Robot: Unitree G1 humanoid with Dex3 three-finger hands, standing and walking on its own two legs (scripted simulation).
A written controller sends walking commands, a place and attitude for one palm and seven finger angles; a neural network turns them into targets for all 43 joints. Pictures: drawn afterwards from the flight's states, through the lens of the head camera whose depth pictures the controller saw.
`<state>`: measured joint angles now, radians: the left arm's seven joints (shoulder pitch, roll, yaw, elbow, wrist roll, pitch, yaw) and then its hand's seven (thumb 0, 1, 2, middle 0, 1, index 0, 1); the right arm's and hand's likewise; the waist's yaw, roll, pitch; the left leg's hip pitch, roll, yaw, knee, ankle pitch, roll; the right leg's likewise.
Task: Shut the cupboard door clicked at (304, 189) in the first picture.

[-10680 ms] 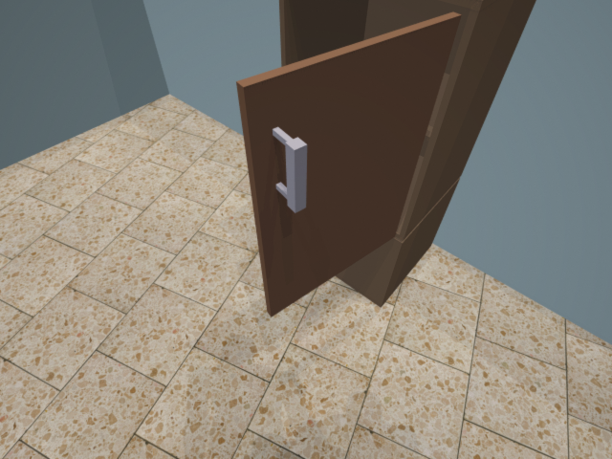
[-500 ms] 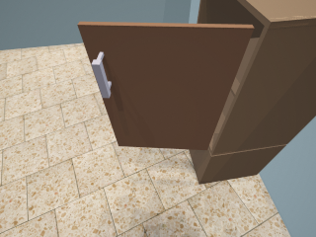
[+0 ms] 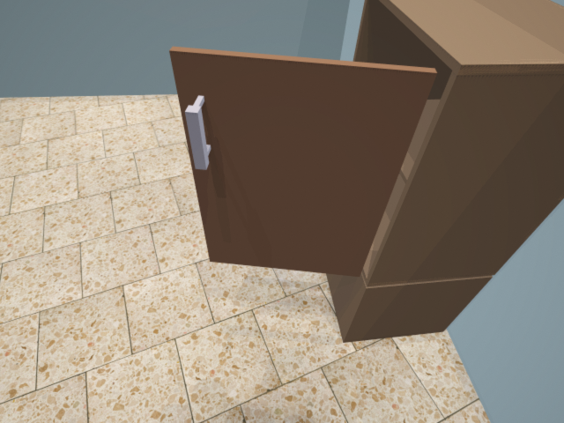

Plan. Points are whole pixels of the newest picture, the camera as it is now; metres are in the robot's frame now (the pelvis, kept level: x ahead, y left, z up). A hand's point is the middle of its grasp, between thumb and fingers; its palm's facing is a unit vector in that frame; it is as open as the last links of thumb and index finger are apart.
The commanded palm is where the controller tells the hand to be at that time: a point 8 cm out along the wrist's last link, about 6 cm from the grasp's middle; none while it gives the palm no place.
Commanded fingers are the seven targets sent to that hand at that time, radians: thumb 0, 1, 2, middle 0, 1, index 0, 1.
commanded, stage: look again from close up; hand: left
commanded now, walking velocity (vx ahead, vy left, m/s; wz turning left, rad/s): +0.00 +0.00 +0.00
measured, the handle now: (200, 133) +0.57 +0.19 +0.11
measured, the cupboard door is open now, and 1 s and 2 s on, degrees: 78 78 78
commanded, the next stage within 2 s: shuffle to correct the standing spot in 0.56 s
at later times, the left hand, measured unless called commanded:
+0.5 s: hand out of the picture +0.01 +0.17 -0.18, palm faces +0.01 -0.99 -0.13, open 7.4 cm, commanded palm none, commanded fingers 0.00 0.90 0.90 -0.20 -0.30 -0.20 -0.30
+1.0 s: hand out of the picture +0.02 +0.18 -0.18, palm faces +0.02 -0.99 -0.16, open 7.4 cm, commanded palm none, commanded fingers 0.00 0.90 0.90 -0.20 -0.30 -0.20 -0.30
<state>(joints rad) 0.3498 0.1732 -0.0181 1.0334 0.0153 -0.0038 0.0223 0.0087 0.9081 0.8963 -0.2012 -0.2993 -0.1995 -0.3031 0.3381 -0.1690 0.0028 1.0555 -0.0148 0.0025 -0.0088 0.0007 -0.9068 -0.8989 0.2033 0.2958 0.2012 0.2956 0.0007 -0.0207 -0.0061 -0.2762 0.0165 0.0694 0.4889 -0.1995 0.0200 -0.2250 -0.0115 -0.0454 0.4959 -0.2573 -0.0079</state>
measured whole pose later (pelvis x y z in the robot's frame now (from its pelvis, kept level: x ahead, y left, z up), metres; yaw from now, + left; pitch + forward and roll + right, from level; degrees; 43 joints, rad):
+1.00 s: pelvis +0.06 +0.02 +0.00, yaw -1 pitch +0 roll +0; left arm 0.41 0.15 0.01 1.10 0.02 -0.03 0.01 0.01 0.91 0.90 -0.20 -0.30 -0.20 -0.30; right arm 0.33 -0.14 -0.01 1.12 -0.01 -0.02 -0.01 0.00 -0.91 -0.90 0.20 0.30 0.20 0.30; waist 0.02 -0.01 0.00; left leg -0.22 0.00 0.10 0.55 -0.33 0.04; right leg -0.16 -0.03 -0.01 0.53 -0.36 0.02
